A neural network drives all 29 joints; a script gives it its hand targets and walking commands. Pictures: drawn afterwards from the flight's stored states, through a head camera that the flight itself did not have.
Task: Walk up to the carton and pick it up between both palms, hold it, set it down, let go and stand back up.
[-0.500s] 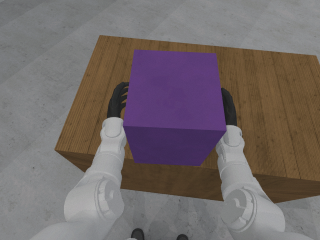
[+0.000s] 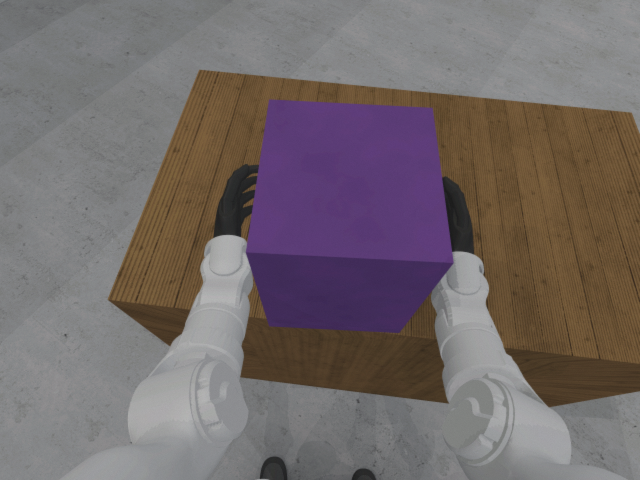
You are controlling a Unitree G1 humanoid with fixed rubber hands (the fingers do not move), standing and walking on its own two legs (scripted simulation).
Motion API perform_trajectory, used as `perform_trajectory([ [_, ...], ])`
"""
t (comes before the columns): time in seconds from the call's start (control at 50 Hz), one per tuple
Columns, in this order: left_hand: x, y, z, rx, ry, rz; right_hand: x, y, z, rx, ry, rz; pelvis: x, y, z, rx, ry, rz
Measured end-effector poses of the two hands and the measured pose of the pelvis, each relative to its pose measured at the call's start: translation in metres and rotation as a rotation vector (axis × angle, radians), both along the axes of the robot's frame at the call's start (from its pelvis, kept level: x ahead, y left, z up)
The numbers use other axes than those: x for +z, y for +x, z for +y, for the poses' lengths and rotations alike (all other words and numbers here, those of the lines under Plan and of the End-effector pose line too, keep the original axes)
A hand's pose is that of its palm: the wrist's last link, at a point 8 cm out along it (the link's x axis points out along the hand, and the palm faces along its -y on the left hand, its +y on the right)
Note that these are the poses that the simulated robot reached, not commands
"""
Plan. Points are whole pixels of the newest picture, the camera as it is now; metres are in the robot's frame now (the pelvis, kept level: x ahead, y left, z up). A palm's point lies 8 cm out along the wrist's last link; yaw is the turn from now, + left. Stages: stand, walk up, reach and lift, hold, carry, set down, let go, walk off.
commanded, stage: reach and lift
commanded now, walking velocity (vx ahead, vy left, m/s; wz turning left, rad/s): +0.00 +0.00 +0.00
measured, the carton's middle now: (341, 229) +0.42 +0.00 +0.00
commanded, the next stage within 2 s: none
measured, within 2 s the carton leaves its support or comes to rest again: leaves its support in 1.58 s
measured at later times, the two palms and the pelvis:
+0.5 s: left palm (231, 227) +0.41 +0.15 +0.01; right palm (454, 240) +0.40 -0.14 +0.02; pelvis +0.00 +0.00 +0.00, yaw +0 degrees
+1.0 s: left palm (229, 233) +0.40 +0.15 +0.02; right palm (455, 245) +0.39 -0.14 +0.02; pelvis -0.02 +0.00 -0.01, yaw +0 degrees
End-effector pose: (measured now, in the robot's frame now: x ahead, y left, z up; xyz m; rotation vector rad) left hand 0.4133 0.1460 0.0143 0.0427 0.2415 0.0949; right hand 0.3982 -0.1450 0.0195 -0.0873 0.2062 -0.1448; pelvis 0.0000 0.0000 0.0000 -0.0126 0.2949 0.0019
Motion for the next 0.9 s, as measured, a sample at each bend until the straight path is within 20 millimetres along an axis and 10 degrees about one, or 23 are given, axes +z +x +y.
perform_trajectory([
  [0.9, 0.003, -0.012, 0.002, 0.022, -0.035, -0.066, 0.004, -0.01, 0.002, 0.008, -0.016, -0.089, -0.004, -0.019, -0.004, 0.005, -0.005, 0.075],
])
